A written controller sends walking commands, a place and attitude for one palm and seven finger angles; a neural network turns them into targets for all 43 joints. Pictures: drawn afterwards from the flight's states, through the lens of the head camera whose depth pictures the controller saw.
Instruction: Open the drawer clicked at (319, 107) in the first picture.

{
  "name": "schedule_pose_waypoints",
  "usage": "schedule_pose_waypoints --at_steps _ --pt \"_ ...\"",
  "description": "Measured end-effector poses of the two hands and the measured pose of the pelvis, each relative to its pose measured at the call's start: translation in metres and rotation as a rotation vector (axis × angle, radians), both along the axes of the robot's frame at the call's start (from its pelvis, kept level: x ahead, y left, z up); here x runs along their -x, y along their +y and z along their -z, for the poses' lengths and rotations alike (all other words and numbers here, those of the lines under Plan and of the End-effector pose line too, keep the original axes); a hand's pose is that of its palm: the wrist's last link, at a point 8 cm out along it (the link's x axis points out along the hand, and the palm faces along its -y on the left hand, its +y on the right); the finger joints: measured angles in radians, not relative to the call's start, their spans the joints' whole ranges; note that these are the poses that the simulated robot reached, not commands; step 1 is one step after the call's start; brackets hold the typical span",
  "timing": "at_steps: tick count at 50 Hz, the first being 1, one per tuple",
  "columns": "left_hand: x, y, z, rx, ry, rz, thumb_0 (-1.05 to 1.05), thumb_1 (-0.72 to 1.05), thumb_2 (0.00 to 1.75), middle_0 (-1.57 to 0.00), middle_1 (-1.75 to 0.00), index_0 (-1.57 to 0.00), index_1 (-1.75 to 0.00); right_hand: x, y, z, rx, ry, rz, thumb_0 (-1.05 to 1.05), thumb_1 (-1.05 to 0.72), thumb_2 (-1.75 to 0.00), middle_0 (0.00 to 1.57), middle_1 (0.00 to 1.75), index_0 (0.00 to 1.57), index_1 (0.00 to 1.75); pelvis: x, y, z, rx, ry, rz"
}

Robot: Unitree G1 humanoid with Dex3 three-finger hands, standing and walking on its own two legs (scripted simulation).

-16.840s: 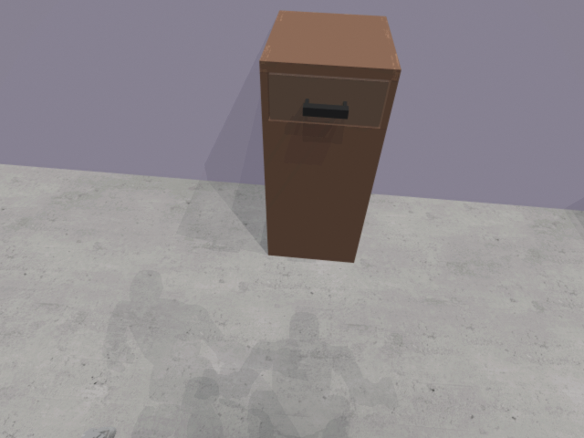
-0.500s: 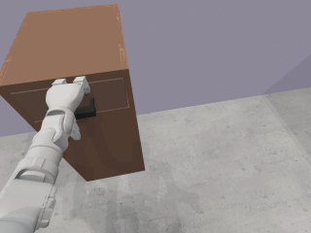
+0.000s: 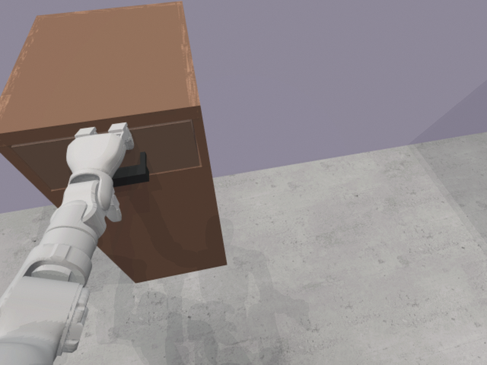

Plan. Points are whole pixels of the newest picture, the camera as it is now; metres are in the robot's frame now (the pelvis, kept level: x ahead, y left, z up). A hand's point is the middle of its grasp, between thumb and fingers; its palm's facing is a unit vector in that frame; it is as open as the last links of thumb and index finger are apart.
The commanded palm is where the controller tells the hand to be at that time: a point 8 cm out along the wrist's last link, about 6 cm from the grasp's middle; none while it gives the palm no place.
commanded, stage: lower the fingers behind the handle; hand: left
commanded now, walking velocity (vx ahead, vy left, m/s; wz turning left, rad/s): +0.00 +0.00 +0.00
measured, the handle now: (116, 169) +0.49 +0.26 +0.00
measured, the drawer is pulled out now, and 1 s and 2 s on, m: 0.00 0.00 0.00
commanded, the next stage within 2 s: close the thumb around the handle in 1.44 s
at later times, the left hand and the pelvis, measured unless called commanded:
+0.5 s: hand (120, 187) +0.43 +0.23 +0.01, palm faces -0.08 -0.03 -1.00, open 13.8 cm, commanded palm +0.42 +0.23 +0.07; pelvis -0.01 +0.00 -0.01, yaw +0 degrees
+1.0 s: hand (120, 196) +0.43 +0.24 -0.02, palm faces -0.06 -0.04 -1.00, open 13.8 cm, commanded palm +0.42 +0.24 +0.03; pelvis -0.02 +0.00 -0.02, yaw +0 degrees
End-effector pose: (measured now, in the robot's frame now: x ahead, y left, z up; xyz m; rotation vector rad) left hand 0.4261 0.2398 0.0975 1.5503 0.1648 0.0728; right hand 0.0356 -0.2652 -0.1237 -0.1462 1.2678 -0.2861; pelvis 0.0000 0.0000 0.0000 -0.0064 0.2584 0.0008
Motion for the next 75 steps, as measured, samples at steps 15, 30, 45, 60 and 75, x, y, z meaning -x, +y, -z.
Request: schedule_pose_waypoints --at_steps 15,30,45,60,75 --pt "0.001 -0.007 0.017 0.007 -0.043 0.011 0.00 -0.49 0.31 -0.32 -1.20 -0.32 -1.20 0.016 -0.001 0.005 0.008 0.031 0.010 0.00 -0.91 -0.90 0.20 0.30 0.20 0.29 0.006 0.001 0.006 0.004 0.029 0.000" --pt "0.009 -0.006 0.033 -0.007 0.001 0.009 0.00 -0.49 0.31 -0.32 -1.20 -0.31 -1.20 0.027 -0.001 0.009 0.010 0.042 0.013 0.00 -0.91 -0.90 0.20 0.30 0.20 0.30 0.012 -0.001 0.010 0.006 0.042 -0.002" --pt "0.010 -0.003 0.059 0.017 0.030 -0.018 0.00 -0.49 0.31 -0.32 -1.20 -0.31 -1.21 0.039 -0.002 0.013 0.025 0.066 0.017 0.00 -0.91 -0.90 0.20 0.30 0.20 0.30 0.017 0.001 0.018 0.014 0.078 0.001" --pt "0.006 0.007 0.067 0.005 -0.019 -0.017 0.00 -0.49 0.31 -0.31 -1.20 -0.32 -1.20 0.049 0.009 0.023 0.016 0.100 0.019 0.00 -0.91 -0.90 0.20 0.30 0.20 0.29 0.021 0.010 0.028 0.025 0.109 0.003" --pt "0.002 0.005 0.066 0.019 0.003 -0.001 0.00 -0.49 0.31 -0.31 -1.20 -0.32 -1.20 0.054 0.016 0.021 0.013 0.096 0.027 0.00 -0.91 -0.90 0.21 0.30 0.20 0.30 0.020 0.013 0.027 0.025 0.107 0.012"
